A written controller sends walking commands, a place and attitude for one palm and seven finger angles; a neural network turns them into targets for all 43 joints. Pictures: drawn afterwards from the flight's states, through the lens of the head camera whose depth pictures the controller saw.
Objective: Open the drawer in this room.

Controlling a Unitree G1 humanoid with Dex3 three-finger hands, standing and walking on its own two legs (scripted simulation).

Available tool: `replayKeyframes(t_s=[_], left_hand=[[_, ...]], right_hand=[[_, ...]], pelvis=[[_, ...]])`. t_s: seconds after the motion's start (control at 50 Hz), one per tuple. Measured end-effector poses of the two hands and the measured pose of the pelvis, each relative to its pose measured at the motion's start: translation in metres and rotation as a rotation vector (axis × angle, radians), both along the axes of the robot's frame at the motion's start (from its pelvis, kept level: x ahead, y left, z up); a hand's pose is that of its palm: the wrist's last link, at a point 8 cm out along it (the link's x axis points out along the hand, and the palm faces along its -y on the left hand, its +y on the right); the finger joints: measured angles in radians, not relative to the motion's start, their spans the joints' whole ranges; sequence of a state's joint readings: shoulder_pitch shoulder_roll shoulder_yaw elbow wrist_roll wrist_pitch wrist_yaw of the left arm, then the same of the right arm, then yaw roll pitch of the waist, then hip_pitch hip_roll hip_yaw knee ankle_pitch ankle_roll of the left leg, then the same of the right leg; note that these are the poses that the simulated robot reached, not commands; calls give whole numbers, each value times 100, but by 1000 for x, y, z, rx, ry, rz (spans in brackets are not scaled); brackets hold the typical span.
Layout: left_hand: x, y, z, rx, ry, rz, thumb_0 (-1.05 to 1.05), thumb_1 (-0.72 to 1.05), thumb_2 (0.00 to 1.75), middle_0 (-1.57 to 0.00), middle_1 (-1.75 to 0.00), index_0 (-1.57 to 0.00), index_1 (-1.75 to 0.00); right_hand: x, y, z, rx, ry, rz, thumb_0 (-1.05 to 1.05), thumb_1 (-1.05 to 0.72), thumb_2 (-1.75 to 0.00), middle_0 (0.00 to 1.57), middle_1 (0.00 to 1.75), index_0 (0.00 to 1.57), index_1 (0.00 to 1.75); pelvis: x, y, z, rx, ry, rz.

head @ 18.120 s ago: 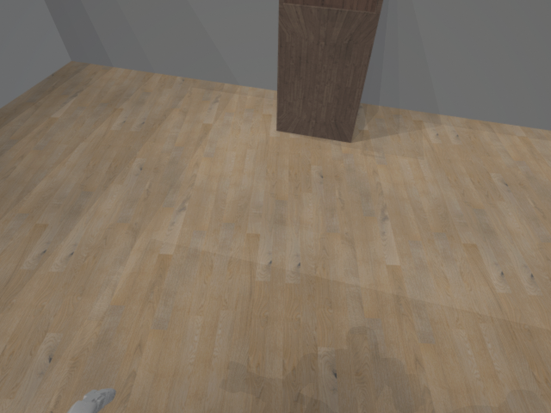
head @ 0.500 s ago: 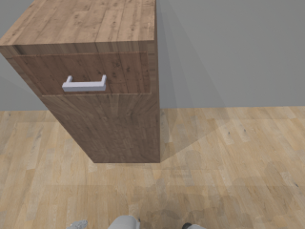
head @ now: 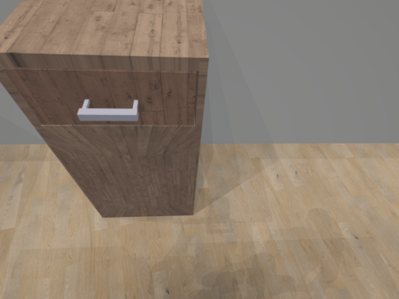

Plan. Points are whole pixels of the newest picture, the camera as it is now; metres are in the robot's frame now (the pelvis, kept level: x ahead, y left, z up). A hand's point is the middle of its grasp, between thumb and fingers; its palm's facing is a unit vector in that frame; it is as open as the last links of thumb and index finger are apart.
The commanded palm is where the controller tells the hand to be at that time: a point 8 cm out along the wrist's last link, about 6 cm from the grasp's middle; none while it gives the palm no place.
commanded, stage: come to a stop and stand still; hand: left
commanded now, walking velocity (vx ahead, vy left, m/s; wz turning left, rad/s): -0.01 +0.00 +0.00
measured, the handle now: (110, 109) +0.52 +0.24 +0.03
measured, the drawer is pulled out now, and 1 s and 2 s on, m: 0.00 0.00 0.00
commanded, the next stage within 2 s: look again from close up in 0.52 s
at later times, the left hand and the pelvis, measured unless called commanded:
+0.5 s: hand out of the picture +0.06 +0.12 -0.18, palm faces +0.07 -0.97 -0.22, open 7.1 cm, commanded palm none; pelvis +0.02 -0.06 -0.01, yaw +1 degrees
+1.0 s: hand out of the picture +0.01 +0.15 -0.18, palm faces +0.02 -0.98 -0.19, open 7.3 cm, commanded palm none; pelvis +0.01 -0.01 -0.01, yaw -1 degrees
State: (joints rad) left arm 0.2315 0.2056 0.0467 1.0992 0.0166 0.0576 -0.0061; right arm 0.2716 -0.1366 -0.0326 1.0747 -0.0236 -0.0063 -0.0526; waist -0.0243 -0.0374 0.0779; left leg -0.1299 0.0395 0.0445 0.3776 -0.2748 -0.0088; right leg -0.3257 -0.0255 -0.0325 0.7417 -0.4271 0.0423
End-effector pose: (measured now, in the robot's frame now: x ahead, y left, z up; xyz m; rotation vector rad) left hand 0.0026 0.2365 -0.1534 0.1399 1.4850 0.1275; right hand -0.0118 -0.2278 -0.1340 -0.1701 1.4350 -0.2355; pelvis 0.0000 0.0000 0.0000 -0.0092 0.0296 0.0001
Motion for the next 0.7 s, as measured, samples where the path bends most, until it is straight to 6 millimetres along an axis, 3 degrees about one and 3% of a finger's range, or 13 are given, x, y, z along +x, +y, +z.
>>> replayKeyframes(t_s=[0.08,0.14,0.26,0.32,0.42,0.62,0.7], left_hand=[[40,-17,2,36,-102,-30,0,91,90,-20,-30,-20,-30],[64,-33,11,66,-175,-49,0,91,90,-20,-30,-20,-30],[84,-59,21,71,-262,-41,0,91,90,-20,-30,-20,-30],[81,-69,18,55,-271,-20,0,91,90,-20,-30,-20,-30],[67,-69,7,47,-248,21,-2,94,90,-20,-30,-21,-30],[14,-69,8,45,-82,40,-1,93,90,-20,-30,-20,-30],[-7,-69,10,52,-48,22,0,92,90,-20,-30,-20,-30]], right_hand=[[-22,-20,-15,32,72,-35,1,-90,-90,20,30,21,30],[-28,-35,-25,57,102,-47,1,-90,-90,20,30,20,30],[-6,-49,-27,79,65,-14,1,-91,-90,20,30,20,29],[13,-51,-27,82,18,7,1,-91,-90,19,30,20,29],[36,-50,-27,71,-44,38,1,-91,-90,19,30,20,29],[39,-52,-18,69,-23,52,1,-92,-90,19,30,20,29],[42,-49,-20,70,-44,45,1,-92,-90,19,30,20,29]], pelvis=[[3,-20,-8,27,-3,-1],[6,-32,-9,14,-12,12],[9,-50,-4,29,-30,31],[9,-55,-5,21,-41,33],[11,-59,-9,5,-54,34],[20,-59,-2,15,-39,16],[16,-51,-4,-1,-20,-5]])
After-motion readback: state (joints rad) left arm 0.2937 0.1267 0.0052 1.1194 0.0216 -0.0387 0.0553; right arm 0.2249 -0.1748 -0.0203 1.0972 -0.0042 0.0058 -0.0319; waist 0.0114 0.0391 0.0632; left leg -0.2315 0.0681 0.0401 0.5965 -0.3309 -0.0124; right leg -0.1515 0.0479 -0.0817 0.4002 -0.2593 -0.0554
